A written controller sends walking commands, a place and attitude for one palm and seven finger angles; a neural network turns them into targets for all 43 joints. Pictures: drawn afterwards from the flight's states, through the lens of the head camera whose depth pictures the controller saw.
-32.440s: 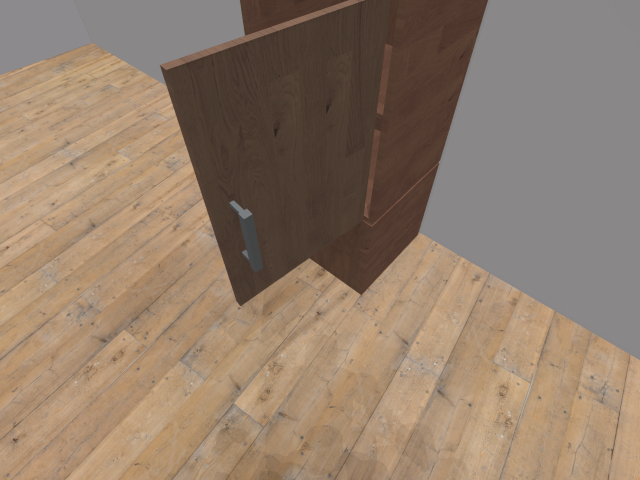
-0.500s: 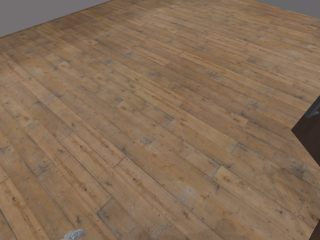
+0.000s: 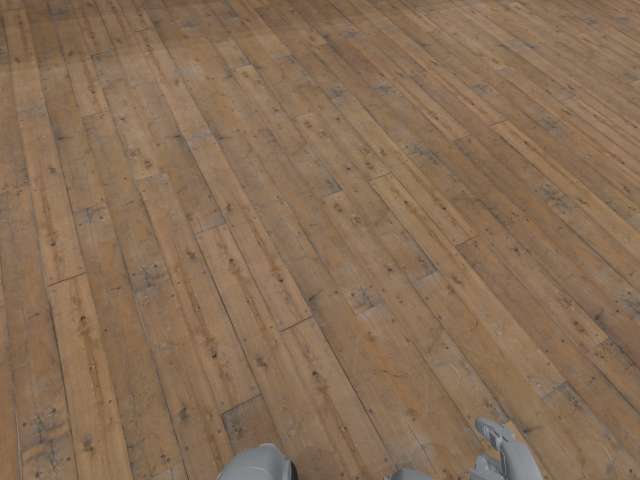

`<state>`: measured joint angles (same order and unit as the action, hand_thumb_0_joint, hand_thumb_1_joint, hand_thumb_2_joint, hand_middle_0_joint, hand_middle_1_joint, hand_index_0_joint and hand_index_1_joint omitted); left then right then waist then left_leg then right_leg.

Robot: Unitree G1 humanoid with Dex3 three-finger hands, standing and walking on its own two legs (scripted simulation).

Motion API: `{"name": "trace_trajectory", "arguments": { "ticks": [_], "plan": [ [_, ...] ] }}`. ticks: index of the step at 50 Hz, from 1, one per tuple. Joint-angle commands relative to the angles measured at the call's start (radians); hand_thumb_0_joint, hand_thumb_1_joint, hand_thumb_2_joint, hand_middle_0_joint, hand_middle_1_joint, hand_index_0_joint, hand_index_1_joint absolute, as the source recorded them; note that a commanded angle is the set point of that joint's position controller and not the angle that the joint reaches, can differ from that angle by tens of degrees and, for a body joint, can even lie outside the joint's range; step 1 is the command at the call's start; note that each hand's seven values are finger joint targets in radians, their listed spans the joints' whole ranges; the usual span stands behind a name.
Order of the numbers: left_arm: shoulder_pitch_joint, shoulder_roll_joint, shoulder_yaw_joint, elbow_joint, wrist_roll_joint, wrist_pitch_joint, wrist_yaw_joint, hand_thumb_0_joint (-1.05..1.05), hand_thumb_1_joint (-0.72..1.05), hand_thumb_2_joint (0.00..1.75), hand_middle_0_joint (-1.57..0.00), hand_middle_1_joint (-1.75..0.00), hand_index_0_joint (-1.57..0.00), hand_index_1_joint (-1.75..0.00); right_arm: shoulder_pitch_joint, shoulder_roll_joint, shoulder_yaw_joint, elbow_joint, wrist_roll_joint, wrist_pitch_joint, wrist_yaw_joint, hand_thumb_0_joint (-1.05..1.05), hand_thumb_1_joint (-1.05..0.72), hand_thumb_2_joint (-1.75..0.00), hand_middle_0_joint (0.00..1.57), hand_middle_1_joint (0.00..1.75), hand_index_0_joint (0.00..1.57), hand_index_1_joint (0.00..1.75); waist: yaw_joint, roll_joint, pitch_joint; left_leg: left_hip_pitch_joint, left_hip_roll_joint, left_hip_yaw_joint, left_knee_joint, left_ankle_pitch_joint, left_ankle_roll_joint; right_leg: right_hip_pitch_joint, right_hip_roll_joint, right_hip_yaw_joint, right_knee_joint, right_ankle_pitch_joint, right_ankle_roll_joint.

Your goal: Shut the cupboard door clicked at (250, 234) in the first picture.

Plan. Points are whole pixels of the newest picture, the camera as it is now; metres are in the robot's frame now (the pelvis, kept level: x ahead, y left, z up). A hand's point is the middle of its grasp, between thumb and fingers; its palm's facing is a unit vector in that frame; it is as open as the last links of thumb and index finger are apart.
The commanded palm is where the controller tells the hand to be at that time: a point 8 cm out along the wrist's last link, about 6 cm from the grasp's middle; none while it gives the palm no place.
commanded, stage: turn to face it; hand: left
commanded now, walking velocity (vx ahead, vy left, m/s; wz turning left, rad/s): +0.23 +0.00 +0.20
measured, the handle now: out of the picture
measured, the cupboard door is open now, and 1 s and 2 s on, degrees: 59 59 59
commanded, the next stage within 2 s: none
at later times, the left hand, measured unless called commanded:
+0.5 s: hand (239, 388) +0.24 +0.14 -0.16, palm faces -0.13 -0.97 -0.20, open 7.4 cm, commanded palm none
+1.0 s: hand (228, 293) +0.39 +0.19 -0.14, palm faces -0.40 -0.89 -0.24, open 7.4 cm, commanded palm none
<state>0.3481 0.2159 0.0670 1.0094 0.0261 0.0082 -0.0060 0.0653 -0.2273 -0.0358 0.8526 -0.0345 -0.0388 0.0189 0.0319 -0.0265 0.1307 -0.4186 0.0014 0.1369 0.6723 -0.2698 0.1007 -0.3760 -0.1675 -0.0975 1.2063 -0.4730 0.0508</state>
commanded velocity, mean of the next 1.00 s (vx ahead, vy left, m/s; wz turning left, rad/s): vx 0.00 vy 0.00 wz -0.59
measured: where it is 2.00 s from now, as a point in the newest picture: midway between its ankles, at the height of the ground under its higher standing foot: (314, 457)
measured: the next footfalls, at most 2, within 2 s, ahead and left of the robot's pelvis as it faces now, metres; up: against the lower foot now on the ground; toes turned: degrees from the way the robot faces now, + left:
right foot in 0.40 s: +0.20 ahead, -0.13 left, +0.00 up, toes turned -11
left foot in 0.78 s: +0.29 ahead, +0.11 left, +0.00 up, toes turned -17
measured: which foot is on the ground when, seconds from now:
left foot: down 0.00-0.42, up 0.44-0.76, down 0.78-1.00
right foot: up 0.00-0.38, down 0.40-0.78, up 0.80-1.00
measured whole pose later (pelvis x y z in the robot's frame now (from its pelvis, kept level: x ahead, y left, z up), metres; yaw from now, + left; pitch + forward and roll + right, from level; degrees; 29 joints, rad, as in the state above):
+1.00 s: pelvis +0.20 +0.03 +0.03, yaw -27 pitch +1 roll -3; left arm 0.17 0.29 0.10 0.87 0.02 0.08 -0.03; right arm 0.18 -0.21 -0.02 0.88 -0.04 0.01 -0.03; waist 0.02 0.00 0.08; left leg -0.23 0.11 0.14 0.48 -0.25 0.00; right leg -0.47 -0.02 -0.03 1.02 -0.44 0.05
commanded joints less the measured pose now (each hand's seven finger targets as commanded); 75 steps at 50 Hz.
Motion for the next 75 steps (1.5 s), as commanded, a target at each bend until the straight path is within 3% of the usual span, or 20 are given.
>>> {"name": "trace_trajectory", "arguments": {
  "ticks": [1, 16, 19, 20, 21, 22, 27, 37, 39, 40, 45, 56, 57, 58, 59, 64, 72, 73, 74, 75],
  "plan": [
    [-0.02, 0.053, 0.025, -0.113, 0.009, -0.031, -0.006, 0.0, 0.9, 0.9, -0.2, -0.3, -0.2, -0.3, 0.166, -0.135, -0.029, 0.009, 0.009, -0.017, -0.032, 0.0, -0.9, -0.9, 0.2, 0.3, 0.2, 0.3, -0.052, 0.12, -0.159, 0.259, 0.266, -0.32, -0.401, 0.229, 0.071, -0.217, -0.007, 0.082, -0.003, 0.156, 0.005],
    [-0.167, 0.026, 0.007, -0.128, -0.003, 0.023, 0.001, 0.0, 0.9, 0.9, -0.2, -0.3, -0.2, -0.3, 0.23, -0.092, -0.026, 0.142, 0.003, 0.017, -0.064, 0.0, -0.9, -0.9, 0.2, 0.3, 0.2, 0.3, -0.039, 0.129, -0.047, 0.322, 0.324, -0.078, -0.278, 0.63, 0.049, -0.037, 0.123, 0.044, -0.463, 0.214, -0.054],
    [-0.023, 0.06, 0.022, -0.103, 0.001, 0.005, -0.001, 0.0, 0.9, 0.9, -0.2, -0.3, -0.2, -0.3, 0.212, -0.11, -0.033, 0.135, 0.016, 0.025, -0.063, 0.0, -0.9, -0.9, 0.2, 0.3, 0.2, 0.3, 0.029, 0.059, -0.135, 0.292, 0.266, -0.019, -0.011, 0.643, -0.022, 0.195, 0.142, 0.038, -0.688, 0.404, -0.079],
    [0.071, 0.13, 0.038, -0.081, 0.009, -0.012, 0.008, 0.0, 0.9, 0.9, -0.2, -0.3, -0.2, -0.3, 0.211, -0.09, -0.039, 0.115, 0.028, 0.022, -0.057, 0.0, -0.9, -0.9, 0.2, 0.3, 0.2, 0.3, 0.055, -0.098, -0.224, 0.155, 0.148, 0.048, 0.242, 0.407, -0.086, 0.365, -0.005, 0.251, -0.735, 0.806, -0.161],
    [0.127, 0.194, 0.046, -0.058, -0.002, -0.02, 0.017, 0.0, 0.9, 0.9, -0.2, -0.3, -0.2, -0.3, 0.185, -0.051, -0.033, 0.083, 0.033, 0.025, -0.053, 0.0, -0.9, -0.9, 0.2, 0.3, 0.2, 0.3, 0.062, -0.218, -0.241, -0.081, -0.016, 0.041, 0.499, -0.345, -0.145, 0.487, -0.209, 0.498, -0.786, 1.237, -0.306],
    [0.1, 0.194, 0.051, -0.073, -0.01, -0.018, 0.031, 0.0, 0.9, 0.9, -0.2, -0.3, -0.2, -0.3, 0.162, -0.053, -0.029, 0.066, 0.029, 0.039, -0.062, 0.0, -0.9, -0.9, 0.2, 0.3, 0.2, 0.3, 0.055, -0.178, -0.268, -0.145, 0.012, -0.135, 0.579, -0.383, -0.142, 0.474, -0.225, 0.555, -0.81, 1.162, -0.35],
    [-0.115, 0.123, 0.041, -0.137, -0.003, -0.009, 0.038, 0.0, 0.9, 0.9, -0.2, -0.3, -0.2, -0.3, 0.152, -0.026, -0.023, 0.062, 0.016, 0.065, -0.047, 0.0, -0.9, -0.9, 0.2, 0.3, 0.2, 0.3, -0.034, -0.051, -0.211, -0.082, 0.067, -0.148, 0.428, -0.17, -0.167, 0.228, -0.062, 0.354, -0.851, 0.736, -0.261],
    [-0.19, 0.162, 0.061, -0.183, -0.006, 0.022, 0.011, 0.0, 0.9, 0.9, -0.2, -0.3, -0.2, -0.3, 0.21, -0.075, -0.033, 0.017, 0.027, 0.038, -0.055, 0.0, -0.9, -0.9, 0.2, 0.3, 0.2, 0.3, -0.079, -0.099, -0.194, 0.291, 0.027, -0.12, -0.211, 0.051, -0.161, 0.002, 0.05, 0.399, -0.736, 0.465, -0.145],
    [-0.153, 0.076, 0.041, -0.224, -0.018, 0.027, -0.002, 0.0, 0.9, 0.9, -0.2, -0.3, -0.2, -0.3, 0.239, -0.24, -0.06, -0.006, 0.003, 0.027, -0.059, 0.0, -0.9, -0.9, 0.2, 0.3, 0.2, 0.3, -0.078, 0.35, -0.211, 0.406, 0.432, -0.506, -0.402, 0.17, 0.003, -0.222, 0.25, 0.158, -0.373, -0.113, -0.038],
    [-0.176, 0.117, 0.044, -0.226, -0.006, 0.031, -0.005, 0.0, 0.9, 0.9, -0.2, -0.3, -0.2, -0.3, 0.226, -0.243, -0.06, -0.015, -0.001, 0.032, -0.058, 0.0, -0.9, -0.9, 0.2, 0.3, 0.2, 0.3, -0.088, 0.277, -0.19, 0.312, 0.496, -0.524, -0.412, 0.148, 0.072, -0.206, 0.204, 0.147, -0.178, -0.157, -0.028],
    [-0.174, 0.101, 0.046, -0.211, -0.007, 0.049, -0.034, 0.0, 0.9, 0.9, -0.2, -0.3, -0.2, -0.3, 0.114, -0.174, -0.036, -0.05, -0.003, 0.032, -0.06, 0.0, -0.9, -0.9, 0.2, 0.3, 0.2, 0.3, -0.027, 0.17, -0.14, 0.264, 0.329, -0.2, -0.35, 0.349, 0.027, -0.171, 0.139, 0.093, -0.085, 0.019, 0.007],
    [-0.177, 0.112, 0.029, -0.228, -0.006, 0.033, -0.033, 0.0, 0.9, 0.9, -0.2, -0.3, -0.2, -0.3, 0.167, -0.226, -0.064, -0.005, 0.008, 0.045, -0.04, 0.0, -0.9, -0.9, 0.2, 0.3, 0.2, 0.3, -0.028, 0.208, -0.191, 0.267, 0.343, -0.026, -0.15, 0.415, -0.044, 0.15, 0.167, -0.015, -0.684, 0.223, -0.043],
    [-0.111, 0.157, 0.038, -0.206, -0.002, 0.023, -0.028, 0.0, 0.9, 0.9, -0.2, -0.3, -0.2, -0.3, 0.161, -0.216, -0.065, -0.011, 0.015, 0.045, -0.035, 0.0, -0.9, -0.9, 0.2, 0.3, 0.2, 0.3, 0.005, 0.121, -0.222, 0.185, 0.295, 0.016, -0.027, 0.318, -0.096, 0.294, 0.122, 0.043, -0.806, 0.359, -0.067],
    [-0.057, 0.269, 0.056, -0.193, 0.008, 0.008, -0.013, 0.0, 0.9, 0.9, -0.2, -0.3, -0.2, -0.3, 0.153, -0.13, -0.047, -0.045, 0.022, 0.048, -0.028, 0.0, -0.9, -0.9, 0.2, 0.3, 0.2, 0.3, 0.034, -0.199, -0.229, -0.088, 0.163, 0.084, 0.193, -0.132, -0.166, 0.482, -0.125, 0.351, -0.865, 0.672, -0.156],
    [-0.016, 0.308, 0.058, -0.174, -0.007, 0.009, -0.001, 0.0, 0.9, 0.9, -0.2, -0.3, -0.2, -0.3, 0.104, -0.123, -0.033, -0.077, 0.02, 0.059, -0.037, 0.0, -0.9, -0.9, 0.2, 0.3, 0.2, 0.3, 0.059, -0.228, -0.218, -0.186, 0.087, -0.017, 0.384, -0.39, -0.181, 0.429, -0.238, 0.449, -0.83, 0.964, -0.258],
    [-0.198, 0.211, 0.045, -0.222, -0.005, 0.017, 0.019, 0.0, 0.9, 0.9, -0.2, -0.3, -0.2, -0.3, 0.123, -0.121, -0.029, -0.03, 0.019, 0.064, -0.042, 0.0, -0.9, -0.9, 0.2, 0.3, 0.2, 0.3, -0.028, -0.13, -0.199, -0.145, 0.108, -0.115, 0.405, -0.174, -0.196, 0.293, -0.073, 0.288, -0.795, 0.776, -0.235],
    [-0.24, 0.214, 0.054, -0.22, -0.006, 0.031, 0.008, 0.0, 0.9, 0.9, -0.2, -0.3, -0.2, -0.3, 0.229, -0.107, -0.029, -0.016, 0.025, 0.048, -0.046, 0.0, -0.9, -0.9, 0.2, 0.3, 0.2, 0.3, -0.073, -0.135, -0.183, 0.172, 0.034, -0.078, -0.133, 0.016, -0.178, 0.093, -0.004, 0.378, -0.734, 0.522, -0.172],
    [-0.239, 0.178, 0.047, -0.226, -0.011, 0.036, 0.006, 0.0, 0.9, 0.9, -0.2, -0.3, -0.2, -0.3, 0.265, -0.14, -0.035, -0.008, 0.022, 0.039, -0.047, 0.0, -0.9, -0.9, 0.2, 0.3, 0.2, 0.3, -0.085, -0.022, -0.201, 0.274, 0.088, -0.138, -0.275, 0.071, -0.161, 0.02, 0.06, 0.33, -0.656, 0.397, -0.121],
    [-0.194, 0.115, 0.036, -0.241, -0.021, 0.043, -0.002, 0.0, 0.9, 0.9, -0.2, -0.3, -0.2, -0.3, 0.289, -0.236, -0.049, -0.008, 0.005, 0.029, -0.051, 0.0, -0.9, -0.9, 0.2, 0.3, 0.2, 0.3, -0.08, 0.265, -0.223, 0.373, 0.312, -0.374, -0.354, 0.162, -0.074, -0.126, 0.203, 0.211, -0.465, 0.097, -0.059],
    [-0.192, 0.109, 0.031, -0.259, -0.018, 0.038, -0.008, 0.0, 0.9, 0.9, -0.2, -0.3, -0.2, -0.3, 0.305, -0.283, -0.056, -0.025, 0.002, 0.033, -0.055, 0.0, -0.9, -0.9, 0.2, 0.3, 0.2, 0.3, -0.087, 0.328, -0.228, 0.349, 0.483, -0.502, -0.383, 0.247, 0.037, -0.173, 0.221, 0.12, -0.233, -0.176, -0.034]
  ]
}}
